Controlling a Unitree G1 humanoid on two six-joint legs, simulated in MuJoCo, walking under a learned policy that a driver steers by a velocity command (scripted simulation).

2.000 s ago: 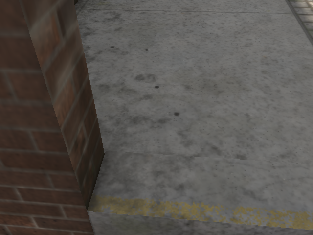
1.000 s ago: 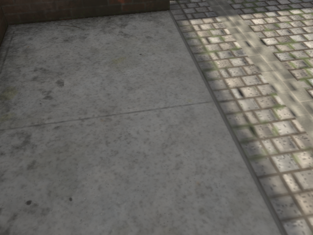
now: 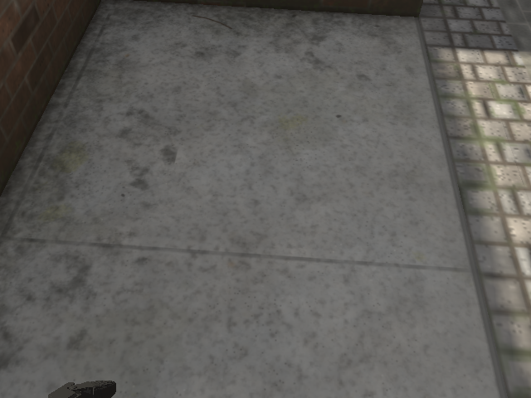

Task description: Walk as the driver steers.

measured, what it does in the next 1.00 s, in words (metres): walks ahead: right foot, then left foot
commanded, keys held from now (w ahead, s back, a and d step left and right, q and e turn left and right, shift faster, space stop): w+q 0.20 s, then w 0.32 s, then w+e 0.48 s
